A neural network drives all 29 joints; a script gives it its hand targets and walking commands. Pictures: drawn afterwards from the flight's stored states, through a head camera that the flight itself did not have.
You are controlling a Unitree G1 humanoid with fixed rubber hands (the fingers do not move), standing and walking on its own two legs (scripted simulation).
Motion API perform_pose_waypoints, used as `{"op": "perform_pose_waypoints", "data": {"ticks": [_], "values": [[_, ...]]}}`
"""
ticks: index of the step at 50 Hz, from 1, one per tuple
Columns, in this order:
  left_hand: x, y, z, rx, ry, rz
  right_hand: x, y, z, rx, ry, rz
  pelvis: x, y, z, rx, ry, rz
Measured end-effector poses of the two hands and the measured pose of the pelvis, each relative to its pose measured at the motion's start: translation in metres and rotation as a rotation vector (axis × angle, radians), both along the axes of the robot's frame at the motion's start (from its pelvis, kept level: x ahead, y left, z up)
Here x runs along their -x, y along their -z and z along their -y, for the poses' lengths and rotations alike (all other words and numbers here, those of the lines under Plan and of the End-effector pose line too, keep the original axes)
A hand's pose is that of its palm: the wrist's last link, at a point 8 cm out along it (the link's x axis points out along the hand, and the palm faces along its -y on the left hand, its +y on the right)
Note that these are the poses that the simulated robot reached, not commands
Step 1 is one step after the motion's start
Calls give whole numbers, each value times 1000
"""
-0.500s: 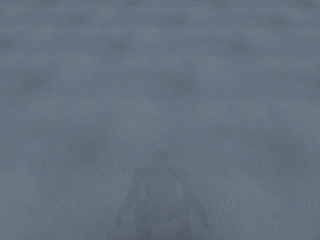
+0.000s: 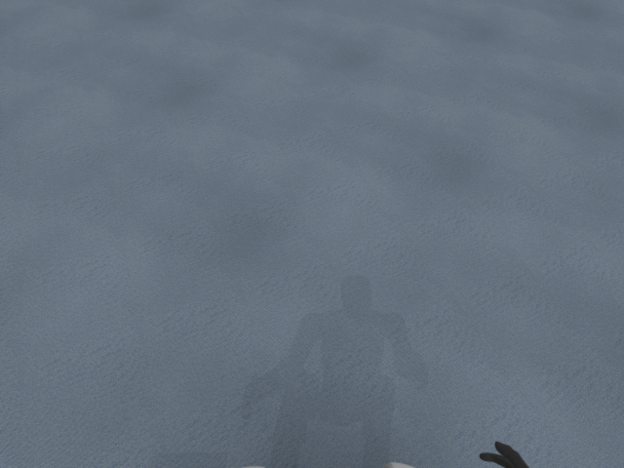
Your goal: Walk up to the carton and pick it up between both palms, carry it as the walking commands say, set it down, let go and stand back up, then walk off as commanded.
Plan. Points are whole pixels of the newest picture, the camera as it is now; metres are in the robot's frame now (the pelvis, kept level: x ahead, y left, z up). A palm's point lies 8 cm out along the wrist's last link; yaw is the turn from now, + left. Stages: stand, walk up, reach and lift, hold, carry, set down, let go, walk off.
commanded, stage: walk off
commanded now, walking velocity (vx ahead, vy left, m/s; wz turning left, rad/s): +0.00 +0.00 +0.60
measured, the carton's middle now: out of the picture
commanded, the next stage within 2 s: none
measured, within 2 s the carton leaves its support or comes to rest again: neither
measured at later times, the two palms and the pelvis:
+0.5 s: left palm out of the picture +0.02 +0.24 -0.08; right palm out of the picture +0.11 -0.29 -0.12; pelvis -0.02 -0.04 +0.02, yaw +17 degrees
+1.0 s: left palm out of the picture -0.16 +0.26 -0.11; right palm (444, 417) +0.20 -0.15 -0.07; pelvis -0.06 +0.00 +0.02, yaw +35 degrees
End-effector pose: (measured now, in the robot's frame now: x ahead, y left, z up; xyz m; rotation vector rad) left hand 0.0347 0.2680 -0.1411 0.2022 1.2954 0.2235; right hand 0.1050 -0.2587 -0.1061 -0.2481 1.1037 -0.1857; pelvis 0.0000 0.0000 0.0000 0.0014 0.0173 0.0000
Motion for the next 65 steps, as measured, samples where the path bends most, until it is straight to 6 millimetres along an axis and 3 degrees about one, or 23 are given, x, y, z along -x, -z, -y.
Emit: {"op": "perform_pose_waypoints", "data": {"ticks": [10, 15, 19, 25, 32, 36, 42, 46, 55, 61, 65], "values": [[-37, -29, -2, 11, -20, 159, 28, -13, 0, 29, -33, -78, 9, -18, -5, 29, -100, -7], [-44, -37, 10, -2, -44, 214, 35, -7, 14, 23, -64, -110, 14, -16, 7, 27, -157, -8], [-37, -44, 23, -33, -79, 251, 29, 5, 28, 1, -99, -121, 17, -13, 24, 16, -207, -8], [16, -61, 32, -105, -160, 217, -6, 10, 32, -36, -207, -85, 20, -17, 42, -13, -292, 2], [58, -69, 35, -130, -275, 223, -39, 6, 15, -62, -338, -88, 24, -21, 45, -30, -389, 3], [95, -59, 34, -111, -348, 189, -66, 0, -15, -71, -428, -50, 30, -20, 40, -31, -442, 3], [166, -29, 18, -68, -490, 121, -108, -13, -83, -47, -593, 79, 44, -5, 19, -5, -527, 3], [194, -20, 10, -45, -551, 88, -109, -26, -106, -13, -648, 121, 53, -6, 9, 3, -565, 8], [182, -36, -3, -45, -577, 181, -84, -35, -102, 37, -676, 55, 60, -20, 3, 32, -659, 12], [162, -47, -4, -86, -595, 248, -80, -24, -86, 42, -704, 0, 57, -18, 13, 31, -725, 7], [148, -56, 2, -131, -611, 296, -88, -10, -74, 30, -726, -34, 49, -14, 25, 21, -773, 3]]}}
